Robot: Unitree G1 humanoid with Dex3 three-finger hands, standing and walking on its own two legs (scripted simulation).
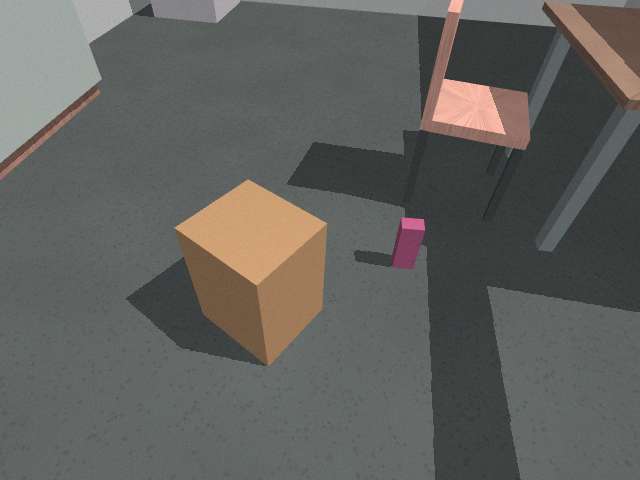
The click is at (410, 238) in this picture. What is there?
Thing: carton on end
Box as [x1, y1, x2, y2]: [392, 217, 424, 268]
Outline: 401,217 392,253 392,267 412,268 424,232 423,219
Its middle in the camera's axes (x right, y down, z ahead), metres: +0.35 +0.02 +1.58
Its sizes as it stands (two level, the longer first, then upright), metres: 0.087 0.062 0.229
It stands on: the floor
